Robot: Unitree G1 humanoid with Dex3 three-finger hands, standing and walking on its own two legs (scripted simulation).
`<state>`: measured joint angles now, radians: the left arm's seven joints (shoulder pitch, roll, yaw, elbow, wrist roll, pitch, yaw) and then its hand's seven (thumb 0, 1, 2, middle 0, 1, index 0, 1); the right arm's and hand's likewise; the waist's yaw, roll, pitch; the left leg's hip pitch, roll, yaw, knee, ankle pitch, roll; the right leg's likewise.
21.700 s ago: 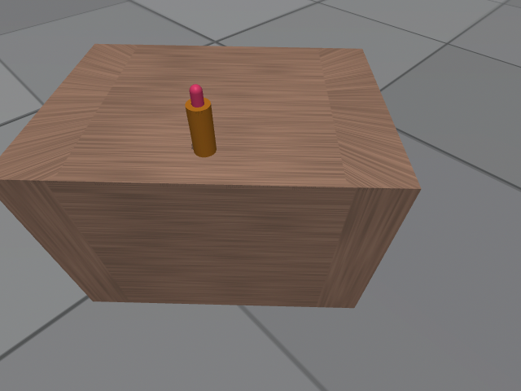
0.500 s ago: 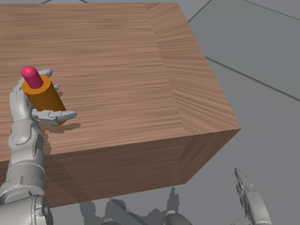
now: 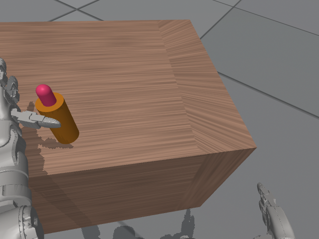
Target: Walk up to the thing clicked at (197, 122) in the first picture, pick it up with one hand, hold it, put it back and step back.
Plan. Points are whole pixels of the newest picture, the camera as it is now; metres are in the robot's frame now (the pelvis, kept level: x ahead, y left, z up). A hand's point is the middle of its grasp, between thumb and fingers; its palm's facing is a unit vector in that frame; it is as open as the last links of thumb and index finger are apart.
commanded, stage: withdraw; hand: left
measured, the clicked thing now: (56, 114) +0.43 +0.22 +0.07
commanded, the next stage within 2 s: rise in 0.06 s
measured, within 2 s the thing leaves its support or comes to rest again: neither
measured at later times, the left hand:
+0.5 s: hand out of the picture +0.36 +0.37 +0.13, palm faces +0.47 -0.83 -0.31, open 17.5 cm
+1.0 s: hand out of the picture +0.18 +0.23 +0.13, palm faces +0.31 -0.88 -0.37, open 17.4 cm
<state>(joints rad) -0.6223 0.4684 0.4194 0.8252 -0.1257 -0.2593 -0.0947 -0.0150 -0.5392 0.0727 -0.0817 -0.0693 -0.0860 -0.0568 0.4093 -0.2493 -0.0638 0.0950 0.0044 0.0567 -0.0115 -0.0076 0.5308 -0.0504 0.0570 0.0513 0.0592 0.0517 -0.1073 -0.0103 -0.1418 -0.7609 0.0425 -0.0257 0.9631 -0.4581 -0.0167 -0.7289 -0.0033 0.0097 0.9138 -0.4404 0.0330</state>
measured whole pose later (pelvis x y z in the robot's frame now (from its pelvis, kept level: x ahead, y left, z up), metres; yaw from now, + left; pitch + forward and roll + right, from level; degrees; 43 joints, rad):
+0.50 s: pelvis +0.00 +0.00 +0.02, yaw +1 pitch +10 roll -1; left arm -0.42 0.63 0.46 0.74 -0.03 -0.04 -0.06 -0.01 -0.56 0.02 -0.07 -0.04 -0.07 -0.03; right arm 0.36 -0.26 -0.06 0.35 0.06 0.04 -0.02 -0.01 0.54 -0.05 0.06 0.05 0.06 0.05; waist -0.01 0.00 -0.11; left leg -0.58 0.03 -0.02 0.80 -0.40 -0.02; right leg -0.55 -0.02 0.01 0.78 -0.39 0.03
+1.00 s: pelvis +0.00 -0.01 +0.03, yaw +2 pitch +4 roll +0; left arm 0.57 0.31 0.25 -0.38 -0.09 -0.06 0.03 -0.01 -0.50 0.01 -0.05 -0.04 -0.06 -0.02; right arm 0.42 -0.24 -0.15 0.23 0.07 0.02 -0.05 -0.01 0.55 -0.04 0.06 0.05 0.06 0.05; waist 0.05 0.04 -0.09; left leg -0.45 0.01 -0.03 0.78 -0.39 -0.02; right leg -0.43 -0.03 0.00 0.77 -0.41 0.03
